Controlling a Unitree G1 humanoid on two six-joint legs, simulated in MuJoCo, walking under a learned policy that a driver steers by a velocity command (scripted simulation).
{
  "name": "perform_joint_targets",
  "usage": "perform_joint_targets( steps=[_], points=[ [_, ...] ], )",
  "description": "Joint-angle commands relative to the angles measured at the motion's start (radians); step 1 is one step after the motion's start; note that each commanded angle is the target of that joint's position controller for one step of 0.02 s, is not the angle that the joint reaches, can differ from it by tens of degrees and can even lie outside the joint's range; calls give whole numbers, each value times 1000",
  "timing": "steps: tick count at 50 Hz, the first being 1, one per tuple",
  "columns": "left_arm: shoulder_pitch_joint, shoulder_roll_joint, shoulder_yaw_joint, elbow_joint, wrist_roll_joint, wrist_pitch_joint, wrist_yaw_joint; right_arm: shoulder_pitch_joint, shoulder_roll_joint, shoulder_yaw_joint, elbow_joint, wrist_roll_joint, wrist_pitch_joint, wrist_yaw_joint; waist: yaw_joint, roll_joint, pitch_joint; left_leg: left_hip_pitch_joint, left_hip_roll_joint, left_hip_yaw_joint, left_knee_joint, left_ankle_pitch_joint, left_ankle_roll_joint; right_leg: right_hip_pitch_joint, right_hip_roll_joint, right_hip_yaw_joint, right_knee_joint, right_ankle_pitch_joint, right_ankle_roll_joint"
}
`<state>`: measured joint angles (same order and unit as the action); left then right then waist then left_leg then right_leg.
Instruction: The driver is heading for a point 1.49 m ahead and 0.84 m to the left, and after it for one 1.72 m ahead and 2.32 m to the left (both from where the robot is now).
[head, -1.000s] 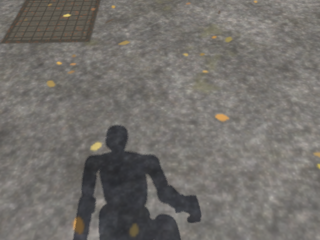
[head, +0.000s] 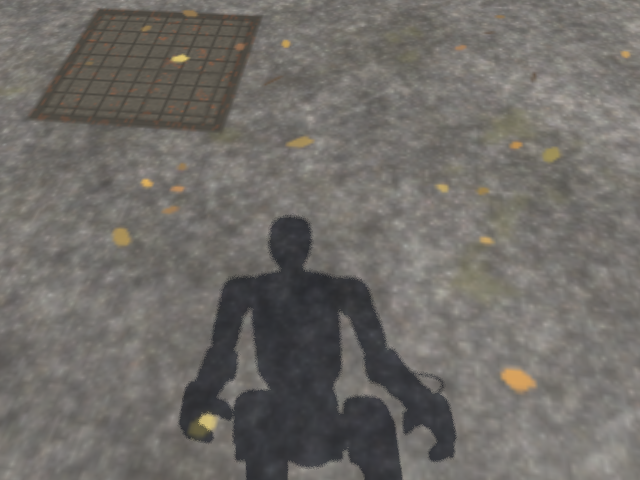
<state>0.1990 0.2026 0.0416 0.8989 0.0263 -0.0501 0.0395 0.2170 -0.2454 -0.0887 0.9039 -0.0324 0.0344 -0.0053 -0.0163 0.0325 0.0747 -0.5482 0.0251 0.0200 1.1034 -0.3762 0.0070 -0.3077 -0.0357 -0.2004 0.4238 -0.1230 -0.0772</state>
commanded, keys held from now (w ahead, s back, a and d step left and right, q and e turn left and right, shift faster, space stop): q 1.00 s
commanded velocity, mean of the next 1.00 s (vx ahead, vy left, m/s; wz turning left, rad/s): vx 0.02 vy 0.00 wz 0.57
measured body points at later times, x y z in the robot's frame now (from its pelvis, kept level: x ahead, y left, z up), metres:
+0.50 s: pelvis +0.00 +0.04 +0.01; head +0.03 +0.07 +0.45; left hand +0.03 +0.33 -0.13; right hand +0.19 -0.20 -0.10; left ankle +0.00 +0.12 -0.74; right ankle +0.04 -0.10 -0.67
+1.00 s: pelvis +0.00 +0.00 +0.01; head +0.04 -0.01 +0.45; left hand -0.04 +0.30 -0.08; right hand +0.25 -0.18 -0.13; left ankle -0.10 +0.09 -0.67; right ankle +0.05 -0.08 -0.74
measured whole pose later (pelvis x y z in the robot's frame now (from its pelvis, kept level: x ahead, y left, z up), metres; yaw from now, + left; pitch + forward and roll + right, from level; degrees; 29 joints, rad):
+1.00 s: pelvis +0.00 +0.00 +0.01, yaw +35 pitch +0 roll +1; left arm 0.19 0.24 0.04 0.69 0.02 0.01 0.04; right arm 0.22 -0.32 -0.09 0.75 -0.02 0.09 0.05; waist -0.01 0.05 0.06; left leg -0.44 -0.05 -0.05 1.03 -0.41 -0.06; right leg -0.19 -0.03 -0.11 0.42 -0.23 -0.04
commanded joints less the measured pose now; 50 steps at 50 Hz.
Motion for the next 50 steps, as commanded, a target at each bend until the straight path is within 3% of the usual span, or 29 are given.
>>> perform_joint_targets(
  steps=[1,7,9,10,11,12,13,14,15,16,18,20,25,29,33,35,36,37,38,39,40,41,43,44,47,50],
  points=[
    [-17,121,24,-63,3,-3,3,97,-13,2,-41,-4,28,16,-28,-160,-114,90,35,6,-103,65,-5,1,-269,142,-195,86,-145],
    [21,188,48,-68,7,32,-12,-8,-44,5,-126,7,33,36,23,-159,-132,181,16,68,-321,-18,17,57,-329,119,-144,-59,-124],
    [16,208,56,-71,3,45,-15,3,-44,5,-144,12,25,37,15,-154,-129,244,2,81,-442,-8,35,60,-335,102,-86,-75,-84],
    [22,213,61,-68,2,53,-17,37,-47,4,-140,12,15,34,-2,-124,-130,320,-11,76,-555,59,49,29,-321,72,-25,-75,-39],
    [62,194,63,-56,7,65,-22,77,-80,-4,-128,9,0,28,-12,-22,-120,385,18,-21,-714,113,70,-21,-269,22,107,-133,29],
    [102,110,46,-81,9,77,-33,84,-186,-21,-147,0,-15,15,15,261,-110,453,286,-375,-835,314,127,-207,-137,-71,401,-441,110],
    [-20,104,38,-141,2,92,-17,107,-280,-50,-149,2,-15,4,-36,277,-43,342,373,-509,-850,515,267,-322,-6,75,529,-520,131],
    [-53,127,40,-144,-3,101,-13,114,-226,-43,-136,5,-13,-4,-24,130,-35,350,312,-411,-828,510,270,-323,-28,156,613,-445,132],
    [-33,125,42,-135,-16,98,-16,55,-191,-30,-144,10,-11,-7,11,106,-37,338,247,-332,-818,478,240,-314,-27,183,620,-353,123],
    [-12,132,44,-121,-15,88,-18,-9,-174,-25,-165,10,-7,-6,36,95,-54,360,191,-284,-811,464,211,-308,-23,199,619,-287,113],
    [22,153,53,-107,8,83,-24,-39,-138,-13,-191,25,-11,-4,41,88,-119,408,156,-252,-785,575,213,-288,-3,198,675,-235,107],
    [15,141,52,-119,1,87,-26,-5,-144,-15,-190,29,-18,1,32,49,-144,446,160,-272,-776,596,223,-291,2,212,673,-232,113],
    [-37,135,42,-161,-6,96,-15,55,-173,-23,-190,20,-16,-2,-8,84,-121,480,169,-367,-779,479,250,-294,15,234,521,-271,123],
    [-54,135,34,-191,-14,88,-11,50,-196,-31,-203,13,-9,6,-18,84,-124,431,158,-424,-759,454,254,-204,41,240,409,-299,109],
    [-17,142,30,-211,-26,76,-6,6,-206,-36,-218,12,-1,18,-1,98,-139,373,132,-491,-731,501,220,-64,80,238,269,-307,84],
    [54,134,26,-203,-28,66,0,-43,-202,-36,-228,21,4,21,46,90,-141,311,86,-498,-701,454,165,80,96,228,68,-213,69],
    [95,151,30,-196,-21,58,8,-61,-184,-32,-235,31,5,17,69,60,-138,231,39,-475,-663,335,110,190,55,256,-79,-136,57],
    [97,238,45,-206,-3,54,17,-25,-114,-16,-247,35,1,13,42,-128,-138,105,-65,-351,-496,56,44,275,-172,467,-201,-215,8],
    [5,326,61,-242,0,61,11,13,-115,-19,-252,25,0,5,10,-297,-95,-35,-226,-130,-295,-199,9,204,-372,700,-241,-107,-108],
    [9,278,54,-249,6,63,3,-2,-186,-33,-244,-8,3,7,15,-202,-83,7,-133,-143,-105,-198,2,113,-388,659,-211,-14,-170],
    [-43,206,33,-259,-2,61,-1,10,-191,-41,-224,-2,8,16,-17,-136,-62,35,-121,-152,-29,-136,1,73,-318,555,-195,21,-155],
    [-94,176,25,-270,-4,61,-5,40,-183,-42,-204,3,15,25,-42,-121,-42,44,-115,-136,29,-75,-8,58,-246,444,-181,52,-120],
    [-105,172,23,-283,-3,57,3,67,-171,-38,-191,9,26,46,-36,-174,-64,12,-109,-101,88,-21,-35,130,-182,329,-150,165,-102],
    [-77,173,25,-279,-3,57,3,51,-166,-34,-195,13,28,50,-18,-166,-70,-1,-103,-87,78,-15,-49,163,-179,303,-138,207,-106],
    [17,193,35,-256,-5,55,4,-22,-147,-22,-226,17,36,54,37,-162,-83,-42,-81,-68,-16,-30,-74,285,-218,288,-110,275,-130],
    [40,213,44,-246,-1,55,-3,-51,-130,-10,-246,20,43,59,53,-185,-93,6,-54,-41,-143,-62,-72,309,-245,261,-91,294,-136]
  ],
)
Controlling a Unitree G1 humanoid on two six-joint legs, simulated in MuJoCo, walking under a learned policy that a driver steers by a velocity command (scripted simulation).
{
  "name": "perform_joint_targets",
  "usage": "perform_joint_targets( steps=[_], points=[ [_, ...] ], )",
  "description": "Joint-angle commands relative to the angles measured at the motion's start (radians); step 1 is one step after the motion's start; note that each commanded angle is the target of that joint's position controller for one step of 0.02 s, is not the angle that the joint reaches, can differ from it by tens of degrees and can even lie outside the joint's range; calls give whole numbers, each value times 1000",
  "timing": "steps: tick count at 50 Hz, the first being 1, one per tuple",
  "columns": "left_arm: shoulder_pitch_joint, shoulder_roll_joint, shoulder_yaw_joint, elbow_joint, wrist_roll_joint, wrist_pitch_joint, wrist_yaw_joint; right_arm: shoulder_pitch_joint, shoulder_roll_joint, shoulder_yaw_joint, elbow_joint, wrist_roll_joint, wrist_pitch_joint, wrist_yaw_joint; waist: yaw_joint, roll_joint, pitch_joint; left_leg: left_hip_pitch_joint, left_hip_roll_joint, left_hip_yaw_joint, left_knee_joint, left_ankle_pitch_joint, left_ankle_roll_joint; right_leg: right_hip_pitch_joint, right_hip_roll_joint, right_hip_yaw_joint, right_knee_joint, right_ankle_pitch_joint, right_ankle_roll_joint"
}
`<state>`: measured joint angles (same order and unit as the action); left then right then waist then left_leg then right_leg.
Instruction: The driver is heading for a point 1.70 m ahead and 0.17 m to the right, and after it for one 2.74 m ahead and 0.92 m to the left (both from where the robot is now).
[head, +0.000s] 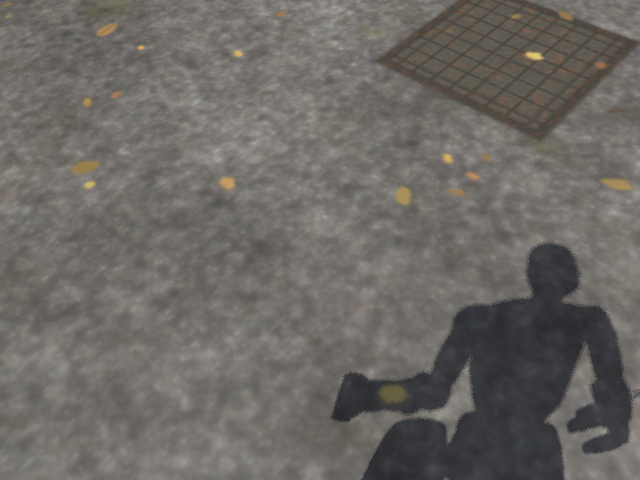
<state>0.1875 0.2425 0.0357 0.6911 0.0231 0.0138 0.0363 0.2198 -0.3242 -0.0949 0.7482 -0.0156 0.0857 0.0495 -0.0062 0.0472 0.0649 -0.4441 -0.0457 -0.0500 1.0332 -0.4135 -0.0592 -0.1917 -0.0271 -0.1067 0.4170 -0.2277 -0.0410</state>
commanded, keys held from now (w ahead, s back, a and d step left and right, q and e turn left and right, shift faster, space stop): q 0.06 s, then no key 0.94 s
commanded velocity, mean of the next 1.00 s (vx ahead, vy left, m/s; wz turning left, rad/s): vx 0.00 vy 0.00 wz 0.18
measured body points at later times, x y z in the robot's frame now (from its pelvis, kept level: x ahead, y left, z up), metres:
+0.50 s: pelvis -0.02 +0.04 +0.00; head +0.00 +0.06 +0.45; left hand +0.02 +0.32 -0.14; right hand +0.16 -0.18 -0.11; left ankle -0.03 +0.12 -0.74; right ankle -0.01 -0.09 -0.72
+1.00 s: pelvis -0.02 +0.02 +0.00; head -0.01 +0.02 +0.45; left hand +0.00 +0.27 -0.14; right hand +0.05 -0.23 -0.15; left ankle -0.03 +0.12 -0.74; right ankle -0.01 -0.09 -0.74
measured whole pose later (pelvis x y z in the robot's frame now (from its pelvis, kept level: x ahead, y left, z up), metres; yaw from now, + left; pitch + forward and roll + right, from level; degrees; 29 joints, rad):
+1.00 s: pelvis -0.02 +0.02 +0.00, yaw +8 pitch -2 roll +0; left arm 0.24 0.22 0.00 1.01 0.01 0.00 0.02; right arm 0.24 -0.23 0.00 1.07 -0.01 0.01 -0.03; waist -0.01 0.00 0.03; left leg -0.14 -0.05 -0.03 0.35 -0.18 0.03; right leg -0.12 0.01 -0.01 0.38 -0.22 -0.02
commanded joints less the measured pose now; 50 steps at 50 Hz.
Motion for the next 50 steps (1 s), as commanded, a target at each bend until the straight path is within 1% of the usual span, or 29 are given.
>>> perform_joint_targets(
  steps=[1,4,6,7,8,9,10,11,12,13,14,15,16,18,20,23,25,26,27,28,29,30,31,32,33,35,37,39,50],
  points=[
    [45,178,52,-39,4,-8,-4,-61,-45,1,-97,5,-8,7,43,-207,-85,-58,24,44,-123,-34,0,175,-256,149,-77,397,-169],
    [36,202,60,-33,7,-6,-20,-69,-40,10,-116,14,-12,7,46,-236,-97,74,20,94,-262,-60,30,111,-261,111,-42,435,-159],
    [39,215,62,-23,2,-2,-29,-47,-37,14,-115,16,-20,0,35,-240,-109,139,5,111,-376,-32,53,98,-264,112,0,463,-149],
    [23,216,61,-20,-7,2,-32,-12,-29,17,-104,10,-27,-5,6,-222,-113,207,-4,120,-500,54,69,71,-249,91,44,449,-126],
    [25,209,59,-12,-16,6,-35,19,-34,20,-91,-4,-39,-15,-21,-181,-113,300,-1,100,-672,207,81,11,-232,63,100,385,-76],
    [64,161,47,-11,-14,10,-40,35,-94,11,-91,-25,-55,-26,-16,-18,-135,430,134,-103,-782,259,103,-123,-171,-1,251,178,-4],
    [62,61,15,-70,-5,16,-45,5,-217,-8,-124,-8,-66,-30,13,244,-110,448,421,-445,-780,627,223,-344,-7,-56,394,-366,68],
    [4,122,28,-54,-7,39,-28,78,-172,-5,-93,1,-71,-35,-63,126,-138,363,430,-369,-724,694,324,-263,-29,89,502,-402,65],
    [9,127,30,-43,-21,49,-32,23,-112,19,-87,2,-72,-37,-18,104,-93,336,368,-285,-727,673,323,-265,-28,110,543,-351,59],
    [22,131,32,-22,-25,47,-36,-48,-69,35,-91,0,-69,-41,10,93,-55,303,304,-214,-748,598,282,-258,-36,122,524,-278,55],
    [38,148,39,-6,-15,43,-39,-90,-62,40,-94,0,-69,-50,26,115,-46,321,254,-174,-752,587,249,-264,-29,110,514,-222,55],
    [71,158,42,17,-4,41,-42,-90,-54,45,-91,2,-72,-58,27,122,-65,337,231,-140,-738,679,247,-245,-19,100,527,-188,61],
    [86,153,41,31,-2,41,-44,-76,-46,51,-83,3,-75,-59,26,94,-91,352,227,-123,-728,724,247,-223,-12,100,529,-175,65],
    [84,125,32,41,-10,45,-46,-61,-42,56,-67,3,-81,-59,20,63,-104,363,231,-117,-730,685,249,-197,-10,103,477,-168,71],
    [62,105,24,45,-10,50,-44,-54,-43,59,-50,-1,-82,-59,6,75,-82,350,227,-128,-739,579,249,-175,-7,102,383,-171,71],
    [55,98,18,59,-10,50,-34,-49,-47,60,-24,-8,-81,-58,-6,89,-64,314,228,-159,-734,478,255,-116,9,95,255,-189,59],
    [72,93,15,75,-14,43,-24,-54,-47,62,-8,-7,-82,-60,2,75,-69,294,230,-182,-720,450,252,-61,19,92,159,-159,47],
    [93,80,11,88,-14,37,-19,-72,-43,64,-2,-1,-82,-62,24,55,-73,274,217,-179,-704,424,234,-5,22,86,60,-83,40],
    [115,73,5,102,-8,26,-16,-83,-36,67,4,5,-84,-65,44,25,-81,228,205,-177,-696,383,201,86,4,103,-53,64,33],
    [123,97,5,110,3,11,-11,-71,-11,76,10,5,-90,-66,39,-12,-101,180,181,-175,-686,330,161,167,-63,182,-86,143,25],
    [86,156,12,104,4,-2,-12,-22,-4,74,21,4,-91,-62,-17,-85,-80,174,107,-120,-690,252,137,135,-129,252,-70,214,5],
    [46,149,13,113,-12,-7,-22,-22,-4,73,48,2,-85,-61,-20,-139,-46,258,68,-84,-721,233,126,14,-127,249,-70,163,-13],
    [39,114,3,117,-12,-14,-29,-34,-21,70,67,-2,-82,-62,-4,-130,-34,307,77,-87,-711,263,125,-17,-108,232,-85,119,-3],
    [48,107,1,130,-12,-17,-28,-33,-27,66,84,0,-83,-62,4,-132,-33,326,84,-89,-701,293,128,-20,-91,215,-94,99,8],
    [57,107,0,142,-11,-19,-24,-30,-32,64,96,3,-85,-62,6,-137,-41,333,91,-91,-694,319,131,-10,-81,209,-100,99,12],
    [70,103,-2,166,-14,-22,-18,-21,-22,66,125,2,-89,-63,8,-113,-44,316,99,-94,-703,331,128,19,-79,205,-101,106,9],
    [71,97,-4,184,-13,-22,-16,-12,-12,69,159,5,-91,-66,11,-81,-36,300,97,-92,-717,314,120,33,-81,206,-103,93,4],
    [70,95,-6,203,-12,-21,-14,-6,-9,69,189,5,-90,-69,13,-69,-27,294,96,-92,-727,307,115,32,-80,207,-108,78,-1],
    [78,73,-21,304,-13,-24,-8,35,2,81,316,7,-88,-80,7,-51,-18,300,106,-86,-737,317,107,30,-73,207,-120,76,-11]
  ],
)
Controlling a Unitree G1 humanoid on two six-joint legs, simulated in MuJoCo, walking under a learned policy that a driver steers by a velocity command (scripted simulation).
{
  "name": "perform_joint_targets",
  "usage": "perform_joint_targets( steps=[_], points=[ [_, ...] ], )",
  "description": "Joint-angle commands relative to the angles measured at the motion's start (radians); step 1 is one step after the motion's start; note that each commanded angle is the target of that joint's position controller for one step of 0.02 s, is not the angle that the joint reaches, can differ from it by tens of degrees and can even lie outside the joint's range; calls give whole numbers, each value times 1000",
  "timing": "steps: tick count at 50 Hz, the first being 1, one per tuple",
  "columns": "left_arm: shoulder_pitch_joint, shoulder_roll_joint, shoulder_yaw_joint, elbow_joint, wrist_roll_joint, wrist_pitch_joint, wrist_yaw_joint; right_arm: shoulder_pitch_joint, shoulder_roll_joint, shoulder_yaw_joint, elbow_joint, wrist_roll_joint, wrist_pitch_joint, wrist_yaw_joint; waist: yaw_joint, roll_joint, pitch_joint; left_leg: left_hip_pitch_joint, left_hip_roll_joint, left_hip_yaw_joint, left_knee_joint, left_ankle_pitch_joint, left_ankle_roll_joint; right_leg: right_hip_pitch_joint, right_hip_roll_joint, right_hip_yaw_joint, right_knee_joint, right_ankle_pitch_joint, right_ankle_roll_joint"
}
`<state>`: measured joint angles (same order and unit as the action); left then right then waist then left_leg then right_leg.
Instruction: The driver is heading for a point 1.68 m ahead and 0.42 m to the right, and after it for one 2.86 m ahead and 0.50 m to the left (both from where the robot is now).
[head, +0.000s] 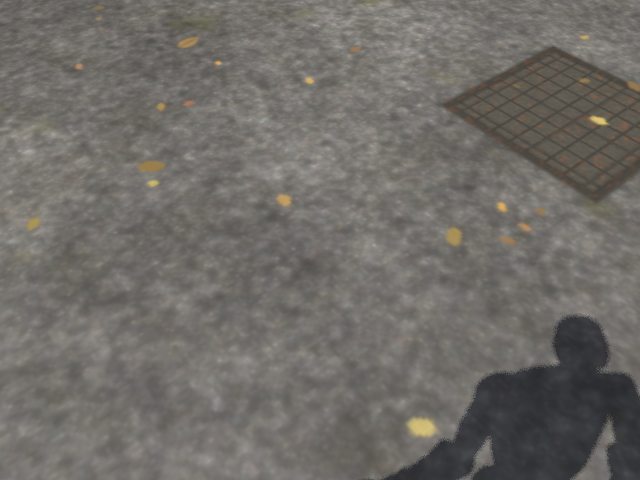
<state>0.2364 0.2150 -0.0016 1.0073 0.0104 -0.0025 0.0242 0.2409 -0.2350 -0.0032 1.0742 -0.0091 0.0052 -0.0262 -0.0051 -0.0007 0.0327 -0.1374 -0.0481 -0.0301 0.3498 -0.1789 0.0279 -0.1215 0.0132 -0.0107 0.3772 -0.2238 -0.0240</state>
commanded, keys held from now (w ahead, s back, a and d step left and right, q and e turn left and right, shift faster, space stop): no key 0.06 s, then w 0.94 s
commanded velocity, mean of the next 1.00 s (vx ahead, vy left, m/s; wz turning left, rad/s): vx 0.35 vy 0.00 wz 0.00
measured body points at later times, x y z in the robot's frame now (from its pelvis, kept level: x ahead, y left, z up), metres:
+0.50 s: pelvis +0.10 +0.04 +0.00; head +0.11 +0.05 +0.45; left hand +0.14 +0.29 -0.16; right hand +0.06 -0.21 -0.14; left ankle +0.05 +0.11 -0.75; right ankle +0.06 -0.08 -0.68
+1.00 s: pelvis +0.37 +0.00 -0.01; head +0.39 +0.00 +0.44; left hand +0.39 +0.26 -0.15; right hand +0.42 -0.24 -0.16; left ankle +0.34 +0.14 -0.66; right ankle +0.39 -0.04 -0.75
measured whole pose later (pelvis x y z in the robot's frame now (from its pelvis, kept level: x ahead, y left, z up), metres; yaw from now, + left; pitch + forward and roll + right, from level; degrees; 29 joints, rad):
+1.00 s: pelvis +0.37 +0.00 -0.01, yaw +0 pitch -1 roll -1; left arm 0.29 0.22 0.05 1.04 0.02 -0.09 -0.01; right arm 0.25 -0.21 -0.04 1.01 -0.04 -0.07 0.01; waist 0.00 0.02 0.06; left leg -0.47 0.05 -0.01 1.16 -0.27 0.08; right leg -0.19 0.09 -0.12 0.38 -0.18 -0.12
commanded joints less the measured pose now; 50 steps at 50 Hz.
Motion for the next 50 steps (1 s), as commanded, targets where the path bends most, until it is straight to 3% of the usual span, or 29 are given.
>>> perform_joint_targets(
  steps=[1,3,4,6,8,9,10,11,14,17,18,19,20,21,23,25,28,32,35,37,39,40,41,42,43,44,45,47,50],
  points=[
    [32,98,14,-4,0,-8,4,18,-86,-9,-2,0,-8,-5,6,-4,16,-6,109,-106,-53,83,19,-42,-113,111,-81,73,-29],
    [38,92,11,11,-1,-9,5,24,-81,-7,14,1,-8,-6,5,-6,17,-5,111,-104,-51,85,19,-45,-111,111,-82,74,-29],
    [51,93,11,20,1,-8,5,35,-77,-5,22,0,-7,-6,6,-10,-3,-2,99,-95,-46,6,22,-39,-101,109,-88,-21,-32],
    [69,132,28,25,3,3,3,42,-94,-15,20,-5,0,-4,11,-45,23,-74,44,-55,32,-273,46,-75,-87,138,-90,-347,-68],
    [117,148,40,33,5,13,-1,4,-74,-15,-5,-19,2,7,37,-95,113,-238,11,-26,139,-393,58,-96,-157,266,-162,-586,-128],
    [155,157,47,48,5,13,-1,-15,-39,-8,-21,-25,-5,14,47,-144,130,-288,-4,32,238,-321,50,-72,-230,364,-222,-637,-168],
    [169,158,54,57,6,9,0,-33,-27,-5,-37,-34,-15,19,49,-157,146,-309,24,60,318,-239,45,-76,-299,434,-263,-615,-202],
    [166,153,56,56,11,2,-2,-44,-41,-10,-48,-31,-25,24,44,-136,138,-329,48,51,369,-237,44,-71,-320,452,-282,-558,-216],
    [116,161,66,42,9,-21,-9,-21,-45,-17,-64,-18,-53,40,6,-116,108,-271,62,60,309,-258,53,-76,-278,345,-250,-419,-194],
    [50,137,68,21,2,-27,-14,168,-24,-26,6,-9,-67,31,-80,-64,93,129,-11,120,64,-124,58,-318,-152,181,-80,-375,-140],
    [24,97,57,-1,7,-36,-18,266,-70,-39,27,-18,-75,21,-117,56,72,263,107,-54,-37,-235,73,-441,-90,97,110,-330,-109],
    [0,13,34,-44,0,-48,-28,391,-172,-64,43,-18,-79,15,-148,303,18,353,358,-491,-233,-562,152,-603,35,-60,445,-307,-63],
    [-32,101,54,-59,31,-49,-32,387,-171,-66,59,-17,-71,15,-118,198,86,256,432,-602,-253,-601,209,-663,5,-4,625,-323,-78],
    [-43,100,57,-59,30,-54,-43,289,-131,-55,24,-19,-74,19,-64,91,138,190,401,-529,-239,-540,207,-679,-47,38,693,-224,-89],
    [-13,71,52,-36,21,-66,-60,196,-91,-44,-13,-12,-93,22,-9,50,119,154,316,-355,-255,-291,168,-625,-90,38,685,-73,-74],
    [-14,74,55,-30,29,-58,-67,213,-56,-31,-4,-9,-108,17,0,56,81,177,263,-226,-245,-27,149,-598,-91,3,672,-9,-45],
    [-96,55,51,-65,26,-43,-66,292,-46,-22,28,-4,-114,13,-9,72,70,204,239,-121,-208,296,153,-632,-80,-45,640,30,-16],
    [-279,28,32,-145,16,-38,-65,304,-46,-14,30,-8,-111,10,-35,90,109,142,208,-48,-215,428,153,-569,-49,-101,406,108,-7],
    [-322,36,27,-175,8,-39,-59,312,-67,-17,39,-10,-112,6,-34,109,113,152,229,-28,-207,545,151,-458,-20,-126,262,137,-44],
    [-257,64,39,-167,7,-44,-47,282,-84,-21,36,-8,-115,4,11,107,72,190,245,-4,-115,790,134,-343,15,-131,221,118,-87],
    [-24,107,64,-94,6,-58,-32,252,-108,-30,31,-10,-109,2,110,99,-54,213,235,21,159,952,109,-111,60,-125,169,94,-126],
    [132,134,80,-44,16,-65,-22,237,-111,-31,24,-6,-106,4,175,78,-130,107,203,40,368,804,96,99,21,-85,119,106,-148],
    [279,224,104,-20,39,-69,-14,270,-58,-21,-2,-6,-104,9,193,-47,-247,-82,132,80,689,361,88,310,-231,202,103,-69,-190],
    [251,254,113,-25,31,-56,-25,372,10,-21,-1,23,-102,24,110,-247,-333,-394,-60,34,1039,-324,57,459,-434,738,-88,-166,-335],
    [118,216,108,-44,0,-54,-33,283,-65,-37,-20,-2,-98,22,75,-97,-195,-489,22,-47,1075,-243,78,326,-391,681,-149,-277,-314],
    [28,140,88,-62,-6,-61,-36,181,-72,-42,-49,-9,-101,27,58,-34,-68,-503,68,-35,1030,-151,82,175,-361,523,-170,-249,-289],
    [1,89,75,-55,1,-71,-38,147,-51,-41,-57,-9,-103,29,27,15,6,-462,102,-30,964,-107,81,48,-319,417,-203,-121,-260],
    [17,40,56,-24,7,-91,-30,159,-13,-38,-56,-30,-79,38,-26,-4,20,-358,136,-31,869,-88,64,-73,-247,267,-224,40,-211],
    [99,67,57,9,4,-110,-26,122,0,-40,-76,-33,-54,47,-39,-25,31,-386,146,5,786,-56,39,-85,-217,172,-243,179,-208]
  ],
)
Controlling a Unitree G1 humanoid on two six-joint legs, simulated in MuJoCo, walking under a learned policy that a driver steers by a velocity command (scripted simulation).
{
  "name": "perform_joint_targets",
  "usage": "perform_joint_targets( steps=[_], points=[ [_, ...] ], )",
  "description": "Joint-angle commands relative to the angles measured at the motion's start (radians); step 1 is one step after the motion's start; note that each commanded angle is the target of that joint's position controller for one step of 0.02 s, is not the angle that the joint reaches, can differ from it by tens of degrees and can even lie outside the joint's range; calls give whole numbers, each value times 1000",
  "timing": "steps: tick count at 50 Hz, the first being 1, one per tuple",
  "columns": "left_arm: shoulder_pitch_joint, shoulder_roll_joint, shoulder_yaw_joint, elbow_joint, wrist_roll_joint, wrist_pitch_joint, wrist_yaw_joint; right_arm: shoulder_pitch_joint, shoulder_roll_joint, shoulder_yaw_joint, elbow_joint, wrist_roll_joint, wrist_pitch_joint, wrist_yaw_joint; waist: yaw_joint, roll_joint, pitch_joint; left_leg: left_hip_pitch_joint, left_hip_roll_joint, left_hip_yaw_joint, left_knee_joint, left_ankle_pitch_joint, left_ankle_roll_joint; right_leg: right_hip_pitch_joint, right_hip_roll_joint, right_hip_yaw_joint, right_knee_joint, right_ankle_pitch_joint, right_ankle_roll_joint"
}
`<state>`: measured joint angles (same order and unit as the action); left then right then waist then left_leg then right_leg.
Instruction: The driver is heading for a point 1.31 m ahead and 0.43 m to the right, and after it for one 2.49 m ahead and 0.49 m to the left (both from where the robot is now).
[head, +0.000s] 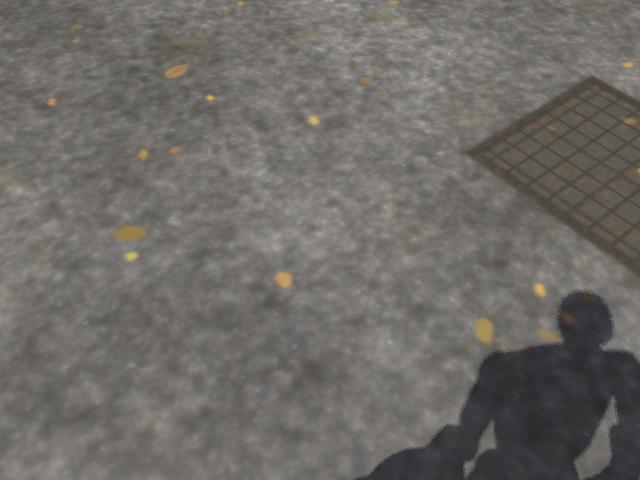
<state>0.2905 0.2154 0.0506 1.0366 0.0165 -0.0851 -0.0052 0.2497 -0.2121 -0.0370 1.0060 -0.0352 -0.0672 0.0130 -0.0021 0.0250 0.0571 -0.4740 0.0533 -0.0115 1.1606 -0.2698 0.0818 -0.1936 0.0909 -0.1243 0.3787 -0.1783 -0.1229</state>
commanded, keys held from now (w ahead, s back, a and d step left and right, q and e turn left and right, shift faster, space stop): w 0.10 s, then w+e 0.52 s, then e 0.38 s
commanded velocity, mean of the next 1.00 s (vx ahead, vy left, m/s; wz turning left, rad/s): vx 0.40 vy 0.00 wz -0.40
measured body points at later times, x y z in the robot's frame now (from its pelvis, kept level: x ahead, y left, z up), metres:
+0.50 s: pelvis +0.28 +0.04 +0.00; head +0.31 +0.05 +0.45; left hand +0.32 +0.30 -0.15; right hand +0.36 -0.23 -0.12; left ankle +0.34 +0.12 -0.74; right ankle +0.17 -0.06 -0.65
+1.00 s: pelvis +0.46 -0.04 -0.01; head +0.50 -0.08 +0.43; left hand +0.69 +0.14 -0.13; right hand +0.42 -0.31 -0.16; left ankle +0.47 +0.12 -0.65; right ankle +0.52 -0.12 -0.74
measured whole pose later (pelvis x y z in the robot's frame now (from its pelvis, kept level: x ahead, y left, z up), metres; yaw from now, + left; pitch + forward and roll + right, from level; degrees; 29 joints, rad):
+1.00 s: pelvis +0.46 -0.04 -0.01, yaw -27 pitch +1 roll +1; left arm 0.15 0.24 0.07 0.82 0.01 0.00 0.00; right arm 0.20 -0.23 -0.06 0.85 -0.03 -0.02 -0.02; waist -0.01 0.02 0.10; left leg -0.48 0.07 0.03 1.23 -0.45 -0.04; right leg -0.40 0.10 -0.05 0.51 -0.13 -0.13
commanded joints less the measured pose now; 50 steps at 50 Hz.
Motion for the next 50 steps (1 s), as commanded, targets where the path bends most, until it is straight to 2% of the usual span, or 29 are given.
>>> perform_joint_targets(
  steps=[1,4,7,13,15,16,17,18,19,20,21,22,24,26,29,31,33,36,39,41,42,43,44,45,46,47,48,49,50],
  points=[
    [63,80,6,-16,-2,-29,4,66,-28,-7,-26,-8,24,10,-38,-53,20,-90,53,-2,-61,69,-24,-5,-288,266,-260,138,-107],
    [125,80,0,-7,-6,-26,4,-87,-40,-6,-82,-2,28,16,-3,-56,49,-182,64,33,-212,180,-50,48,-264,218,-277,221,-89],
    [190,70,-7,5,-9,-24,6,-214,-26,3,-127,7,23,19,35,-67,54,-161,37,68,-392,265,-66,88,-241,196,-256,340,-63],
    [257,100,-2,18,6,-9,22,-348,-47,4,-194,15,7,13,72,-93,42,-164,-13,67,-557,219,-58,279,-282,262,-145,512,-89],
    [217,118,5,7,11,-5,26,-294,-69,-3,-195,19,-6,8,29,-105,22,-53,-39,62,-618,143,-36,282,-286,269,-71,626,-72],
    [195,131,9,0,10,-6,24,-207,-89,-13,-172,20,-15,1,-8,-112,-18,72,-68,70,-652,110,-20,264,-273,264,16,726,-56],
    [171,133,11,-7,2,-6,19,-51,-117,-27,-128,14,-27,-10,-78,-83,-101,280,-74,74,-721,157,4,209,-233,235,186,720,-35],
    [153,104,5,-37,-12,-10,14,117,-184,-49,-101,-13,-38,-25,-139,-29,-224,550,86,-82,-728,100,47,25,-184,208,431,475,-18],
    [253,-17,-17,-74,-56,-5,13,182,-289,-76,-112,-38,-32,-28,-98,186,-383,845,394,-507,-770,42,155,-322,-28,108,783,-171,29],
    [237,88,10,-66,-31,5,22,126,-229,-68,-122,-10,-13,-20,-83,121,-379,772,403,-645,-853,-5,176,-408,-46,175,907,-320,13],
    [172,101,22,-76,-18,12,21,33,-151,-48,-136,0,-11,-18,-44,48,-214,626,362,-483,-875,-41,148,-439,-101,189,920,-237,11],
    [122,73,19,-86,-12,14,13,-18,-97,-36,-139,3,-18,-15,-31,9,-117,494,315,-351,-917,16,122,-428,-137,185,881,-173,16],
    [102,52,25,-97,12,37,-4,-25,-57,-25,-119,8,-30,-24,11,53,-42,351,239,-178,-967,107,70,-376,-175,179,819,-129,30],
    [95,26,25,-108,16,61,-18,16,-53,-24,-99,16,-47,-25,28,57,-43,325,227,-96,-987,197,64,-369,-180,164,810,-99,40],
    [-5,24,24,-157,19,79,-33,53,-78,-32,-86,19,-62,-24,32,48,-18,334,222,5,-1017,262,69,-459,-200,149,769,-2,54],
    [-83,30,22,-191,17,81,-42,76,-78,-31,-79,15,-63,-23,24,47,3,343,206,69,-1025,296,67,-500,-203,135,688,71,63],
    [-153,21,13,-222,16,76,-47,69,-80,-28,-79,16,-62,-25,24,40,34,323,180,156,-992,492,58,-455,-184,94,522,138,73],
    [-227,11,0,-251,18,71,-53,97,-122,-36,-75,22,-55,-33,0,60,19,353,177,238,-927,682,40,-337,-138,8,329,193,61],
    [-196,47,9,-259,31,67,-51,111,-151,-47,-72,26,-33,-47,11,93,-27,451,200,257,-788,846,21,-268,-94,-14,262,101,24],
    [-79,82,26,-232,36,55,-43,103,-172,-57,-81,27,-9,-55,53,88,-97,480,203,258,-567,890,9,-152,-42,-13,196,36,-15],
    [23,105,39,-201,42,41,-31,96,-177,-60,-89,32,3,-51,102,36,-160,439,180,269,-363,751,-23,-18,-24,4,86,138,-37],
    [77,200,64,-196,47,28,-16,139,-155,-57,-116,29,6,-47,107,-88,-237,240,126,271,-89,313,-65,192,-194,193,104,527,-77],
    [44,310,89,-225,27,38,-9,251,-56,-38,-155,39,19,-40,16,-237,-357,-76,-46,187,255,-447,-117,447,-489,581,187,1117,-280],
    [96,292,91,-247,-14,63,0,177,-110,-43,-165,20,29,-36,85,-101,-438,-118,-37,20,292,-379,-121,404,-476,627,88,921,-312],
    [8,244,79,-258,-15,76,10,104,-97,-39,-182,26,32,-36,60,-75,-299,-160,-1,2,273,-281,-119,273,-442,539,33,696,-286],
    [-63,178,61,-268,-19,83,13,56,-98,-39,-186,19,33,-38,33,-37,-179,-152,29,-4,181,-205,-118,132,-377,475,-20,571,-233],
    [-94,143,51,-267,-23,85,17,40,-109,-43,-193,4,42,-40,6,-46,-120,-124,43,-10,108,-166,-119,45,-320,429,-44,525,-188],
    [-105,123,45,-272,-22,86,19,64,-112,-45,-191,-8,60,-41,-12,-63,-117,-74,43,-10,69,-139,-122,-14,-287,397,-62,491,-165],
    [-102,128,45,-274,-13,82,15,77,-106,-44,-189,-10,75,-41,-19,-59,-134,-42,31,-8,51,-123,-122,-38,-269,387,-66,488,-151]
  ],
)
